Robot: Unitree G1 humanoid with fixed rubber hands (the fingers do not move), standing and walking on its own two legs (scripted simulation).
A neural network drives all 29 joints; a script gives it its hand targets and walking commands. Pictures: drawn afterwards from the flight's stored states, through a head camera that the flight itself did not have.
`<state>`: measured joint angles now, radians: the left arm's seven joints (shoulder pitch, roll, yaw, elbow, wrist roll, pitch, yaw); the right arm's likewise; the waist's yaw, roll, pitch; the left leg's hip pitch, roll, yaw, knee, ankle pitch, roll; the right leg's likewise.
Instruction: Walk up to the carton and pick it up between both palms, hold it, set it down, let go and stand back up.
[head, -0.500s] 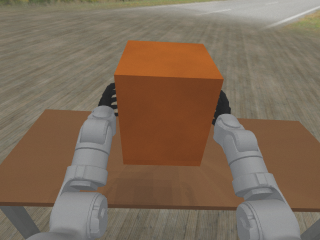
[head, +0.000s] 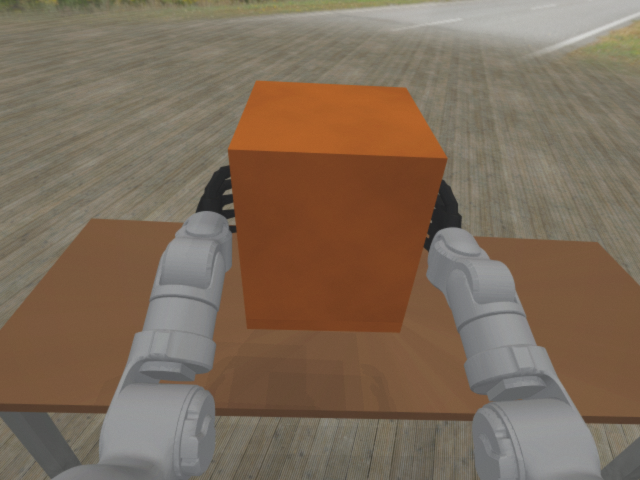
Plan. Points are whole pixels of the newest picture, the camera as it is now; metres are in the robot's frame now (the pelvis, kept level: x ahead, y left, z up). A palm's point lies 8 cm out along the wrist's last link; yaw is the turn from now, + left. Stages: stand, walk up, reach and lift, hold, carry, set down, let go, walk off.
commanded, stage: hold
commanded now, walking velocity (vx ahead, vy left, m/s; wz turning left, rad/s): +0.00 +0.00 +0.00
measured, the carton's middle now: (327, 206) +0.41 +0.02 +0.21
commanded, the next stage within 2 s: set down in 0.80 s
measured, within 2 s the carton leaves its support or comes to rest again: neither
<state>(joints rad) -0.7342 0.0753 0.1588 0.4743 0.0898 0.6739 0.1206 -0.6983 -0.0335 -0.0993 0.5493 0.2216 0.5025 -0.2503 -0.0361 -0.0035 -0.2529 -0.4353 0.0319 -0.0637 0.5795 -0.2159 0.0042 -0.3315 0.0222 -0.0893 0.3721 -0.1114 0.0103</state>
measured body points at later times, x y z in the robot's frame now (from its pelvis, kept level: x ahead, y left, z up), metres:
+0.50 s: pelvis +0.00 +0.00 +0.00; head -0.07 +0.03 +0.44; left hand +0.39 +0.17 +0.19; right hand +0.38 -0.13 +0.20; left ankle +0.05 +0.10 -0.74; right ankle +0.05 -0.13 -0.74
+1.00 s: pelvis +0.00 +0.00 +0.00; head -0.06 +0.04 +0.44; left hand +0.40 +0.17 +0.19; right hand +0.39 -0.12 +0.20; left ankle +0.05 +0.11 -0.74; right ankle +0.05 -0.13 -0.74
